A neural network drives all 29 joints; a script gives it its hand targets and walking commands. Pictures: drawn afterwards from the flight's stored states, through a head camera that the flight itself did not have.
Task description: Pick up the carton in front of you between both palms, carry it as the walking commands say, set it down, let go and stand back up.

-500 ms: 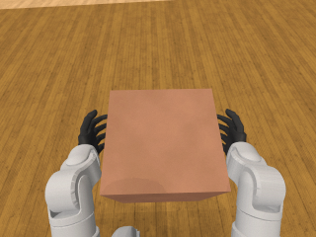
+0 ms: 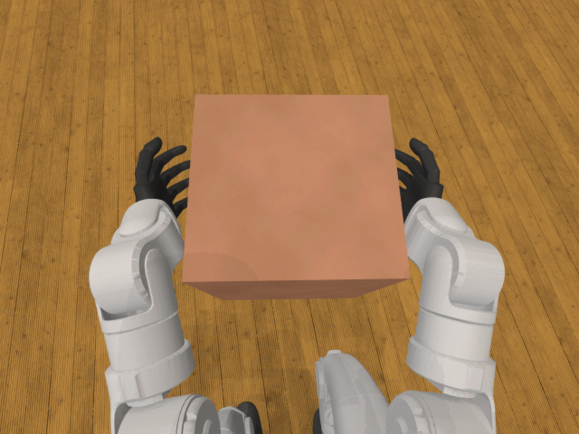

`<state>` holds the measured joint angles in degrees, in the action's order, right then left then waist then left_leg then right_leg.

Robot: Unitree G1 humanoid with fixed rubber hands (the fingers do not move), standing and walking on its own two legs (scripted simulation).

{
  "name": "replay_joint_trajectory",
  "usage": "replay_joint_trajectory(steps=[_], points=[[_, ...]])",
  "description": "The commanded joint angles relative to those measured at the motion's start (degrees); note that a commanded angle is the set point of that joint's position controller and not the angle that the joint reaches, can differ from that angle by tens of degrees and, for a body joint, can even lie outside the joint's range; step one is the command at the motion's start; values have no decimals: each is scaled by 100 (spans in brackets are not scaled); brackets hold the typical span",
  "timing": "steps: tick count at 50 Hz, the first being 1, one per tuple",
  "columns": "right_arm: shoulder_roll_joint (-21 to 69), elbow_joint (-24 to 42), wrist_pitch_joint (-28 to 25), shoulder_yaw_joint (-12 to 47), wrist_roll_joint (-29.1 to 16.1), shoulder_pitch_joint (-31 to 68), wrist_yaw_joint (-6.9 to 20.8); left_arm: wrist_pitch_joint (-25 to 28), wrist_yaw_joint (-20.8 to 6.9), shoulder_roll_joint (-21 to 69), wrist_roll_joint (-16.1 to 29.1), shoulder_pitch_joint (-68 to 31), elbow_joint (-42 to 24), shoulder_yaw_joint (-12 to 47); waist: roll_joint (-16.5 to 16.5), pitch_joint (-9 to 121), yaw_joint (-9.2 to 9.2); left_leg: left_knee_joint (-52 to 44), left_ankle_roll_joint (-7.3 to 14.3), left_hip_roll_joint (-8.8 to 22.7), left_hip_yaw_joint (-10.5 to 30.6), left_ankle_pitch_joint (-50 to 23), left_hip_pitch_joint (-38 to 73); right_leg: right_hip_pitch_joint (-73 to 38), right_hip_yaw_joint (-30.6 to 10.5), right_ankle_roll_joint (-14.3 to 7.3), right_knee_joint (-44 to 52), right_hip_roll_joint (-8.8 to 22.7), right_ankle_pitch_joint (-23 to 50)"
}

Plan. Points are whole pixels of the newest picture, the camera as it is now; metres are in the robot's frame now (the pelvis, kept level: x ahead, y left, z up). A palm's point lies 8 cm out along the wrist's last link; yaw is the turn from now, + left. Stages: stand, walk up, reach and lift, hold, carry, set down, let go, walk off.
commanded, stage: carry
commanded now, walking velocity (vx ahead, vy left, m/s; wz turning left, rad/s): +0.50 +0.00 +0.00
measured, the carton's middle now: (290, 216) +0.37 -0.02 +0.03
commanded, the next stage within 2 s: none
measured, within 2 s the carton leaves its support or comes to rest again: neither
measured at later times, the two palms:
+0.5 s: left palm out of the picture +0.63 +0.19 +0.17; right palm out of the picture +0.71 -0.10 +0.16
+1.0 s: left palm out of the picture +0.91 +0.33 +0.16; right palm out of the picture +1.03 +0.05 +0.16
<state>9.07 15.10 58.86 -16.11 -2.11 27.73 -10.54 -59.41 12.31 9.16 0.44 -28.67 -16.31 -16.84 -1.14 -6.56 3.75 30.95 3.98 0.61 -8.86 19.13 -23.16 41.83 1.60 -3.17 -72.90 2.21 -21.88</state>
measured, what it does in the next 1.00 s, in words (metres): climbs, turning left: right foot, then left foot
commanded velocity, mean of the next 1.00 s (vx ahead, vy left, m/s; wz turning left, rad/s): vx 0.50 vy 0.00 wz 0.28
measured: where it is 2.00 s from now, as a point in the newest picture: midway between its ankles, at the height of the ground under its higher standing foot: (212, 105)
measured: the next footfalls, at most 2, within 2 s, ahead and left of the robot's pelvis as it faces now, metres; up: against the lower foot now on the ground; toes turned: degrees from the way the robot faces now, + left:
right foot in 0.18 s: +0.33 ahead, -0.11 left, +0.02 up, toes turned -3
left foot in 0.68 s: +0.63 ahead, +0.12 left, +0.04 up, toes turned +23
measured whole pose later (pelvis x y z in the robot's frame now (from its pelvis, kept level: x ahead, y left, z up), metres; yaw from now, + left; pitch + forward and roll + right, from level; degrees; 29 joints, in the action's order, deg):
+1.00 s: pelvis +0.65 +0.06 +0.04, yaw +20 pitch +5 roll +1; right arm 9.4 13.0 60.0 -15.0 0.0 29.9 -11.5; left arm -60.2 10.7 7.7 0.2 -27.0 -17.2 -16.9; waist -1.3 -3.3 0.4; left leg 28.7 5.0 -5.2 -4.9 22.5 -15.5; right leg 50.0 1.2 -1.3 -64.9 6.3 -16.9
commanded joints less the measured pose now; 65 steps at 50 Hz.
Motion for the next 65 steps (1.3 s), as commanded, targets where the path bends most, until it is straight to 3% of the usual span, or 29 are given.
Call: replay_joint_trajectory(steps=[1,6,8,9,10,11,12,14,16,19,29,31,33,34,35,36,37,39,41,44,53,55,57,58,59,60,61,63,65], points=[[3784,1146,-165,4084,-1276,3188,77,154,-37,3602,633,-2607,-600,3712,751,3498,33,-562,857,1501,1777,-3154,3811,1117,-8,69,856,197,245],[3271,1167,-5,4034,-1149,2833,-5,15,-50,3168,677,-2271,-685,3737,1023,3081,-52,-642,580,951,815,-4323,2677,-1074,903,122,3586,-288,1275],[3076,960,77,3942,-1048,2673,-47,-45,-53,3053,637,-2185,-494,3652,803,3394,-501,666,281,735,412,-4935,2164,-2834,1218,14,4431,-575,1828],[2984,859,128,3866,-954,2727,-67,-102,-55,2969,607,-1998,-311,3570,554,3801,-831,1690,111,561,339,-3973,1269,-4308,962,-34,4286,-303,1633],[2961,816,192,3783,-863,2745,-88,-133,-44,2869,616,-2101,-356,3550,-578,4215,-893,3033,-87,177,445,-1398,-88,-5503,-1466,-399,4514,1418,1080],[3016,676,276,3658,-819,2665,-100,-171,8,2865,591,-1987,-79,3492,-1734,4344,-907,4324,-129,-575,783,822,-1493,-6178,-3635,-1050,5323,2182,1477],[3079,605,319,3570,-737,2750,-124,-206,-9,3093,772,-2253,-270,3620,-1221,4156,-818,4971,7,-67,1254,802,-1886,-6128,-3283,-1100,5072,2218,1195],[3391,492,319,3465,-690,3034,-115,-180,-131,3535,1012,-2776,-422,3831,-186,3400,-764,4980,34,206,1102,396,-2281,-5458,-2102,-825,4836,1904,2548],[3565,274,262,3391,-489,3033,-118,-107,-233,3855,1183,-3157,-531,4040,-268,3249,-678,4583,-20,336,1087,-75,-2237,-5235,-1325,-494,5112,1713,2238],[3458,112,235,3353,-289,2900,-158,-68,-268,3720,1181,-2985,-380,4035,-367,3009,-663,4048,-55,259,834,-320,-2272,-4978,-691,-499,5363,1681,2177],[3291,-270,457,3239,-299,3092,-266,-243,-142,3225,894,-2783,188,3425,-777,2114,-677,1416,220,61,-227,-1214,-2094,-5316,1207,-178,5510,1188,4218],[3390,-391,468,3227,-327,3101,-246,-264,-117,3269,842,-2930,240,3390,-973,2336,-277,1090,374,-410,-701,-1090,-888,-5149,1606,17,4711,1157,6241],[3480,-394,455,3237,-414,3224,-224,-250,-89,3322,692,-2974,252,3352,-1162,3063,228,689,507,-856,-713,-581,769,-4819,1686,143,2736,1347,7171],[3614,-550,454,3292,-495,3233,-211,-242,-69,3312,605,-3129,299,3257,-653,3324,441,62,524,-1070,-469,-700,1903,-4017,1639,263,1165,1106,6114],[3813,-592,441,3404,-619,3370,-179,-236,-33,3349,447,-3184,288,3154,224,2828,271,104,700,-112,1377,-948,2660,-2157,1104,428,-34,493,1343],[3734,-633,410,3477,-662,3575,-169,-269,0,3323,307,-2857,479,2922,1723,3549,97,-778,1997,1366,4816,-1623,3784,-261,404,621,-1850,-552,-1185],[3898,-680,425,3623,-905,3635,-106,-262,62,3130,172,-2871,663,2790,1073,3829,144,-923,2030,1411,4987,-1994,4190,289,-379,438,-2355,-282,-950],[4356,-129,282,4049,-1327,4100,25,-180,35,3551,262,-3135,360,2896,34,3379,103,-404,1627,1283,3741,-2912,3227,419,-422,297,-1796,119,-674],[4594,393,132,4310,-1520,4620,118,-32,-52,3810,360,-3311,186,3033,-241,3443,-107,-524,1332,1235,3125,-2386,2637,192,-463,174,-1139,247,-363],[4286,258,60,4041,-1275,3856,73,19,-147,3797,640,-3190,-118,3451,194,3418,-136,-617,1299,1278,2526,-1843,2661,624,-356,131,-526,391,-33],[3220,52,213,3169,-392,2674,-144,-192,-176,3528,1118,-3085,-95,3924,815,2640,22,-1036,653,836,826,-4192,3218,386,833,-23,2780,10,1276],[3218,42,253,3194,-402,2744,-121,-234,-143,3528,1020,-2927,133,3781,802,2674,-148,-602,363,741,373,-5999,3161,-595,1310,-147,3475,-465,1437],[3204,87,260,3239,-436,2758,-112,-269,-117,3480,943,-2830,241,3648,1166,3159,-715,952,31,762,-31,-6884,2796,-2354,1479,-240,4054,-868,1580],[3194,101,268,3244,-409,2841,-114,-274,-110,3435,898,-2800,200,3607,796,3565,-1041,2298,-139,665,-210,-5828,1897,-3940,1260,-340,4402,-791,1890],[3208,139,276,3205,-382,2955,-115,-269,-97,3448,957,-2945,117,3651,-62,3699,-1070,3543,-282,299,157,-2636,173,-5256,-607,-752,4210,282,1693],[3152,38,350,3155,-319,2766,-122,-303,-42,3269,857,-2823,412,3563,-1378,4156,-901,5397,-426,-631,565,740,-1309,-6056,-3734,-1904,4856,1684,2010],[3121,-46,358,3070,-318,2785,-160,-308,-35,3395,972,-2811,396,3562,-766,4270,-1015,5993,-295,-313,1184,627,-1862,-6116,-3908,-1997,5017,1590,1585],[3262,-168,325,2987,-264,3115,-170,-264,-84,3719,1136,-3202,406,3733,47,3553,-885,5759,-138,104,1257,530,-2357,-5171,-3047,-1583,4920,1262,1678],[3524,7,216,3080,-352,3420,-137,-160,-173,4046,1328,-3703,-48,3946,245,3330,-698,5027,-193,311,1226,221,-2205,-4429,-2372,-1265,5060,966,1453]])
